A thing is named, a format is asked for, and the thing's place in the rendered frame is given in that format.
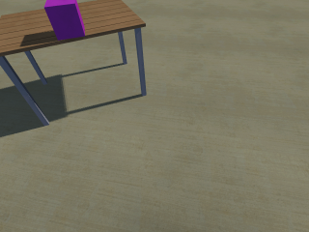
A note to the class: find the table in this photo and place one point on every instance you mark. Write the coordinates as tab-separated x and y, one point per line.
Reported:
25	31

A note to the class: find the carton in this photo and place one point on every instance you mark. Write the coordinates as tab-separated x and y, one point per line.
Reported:
65	19

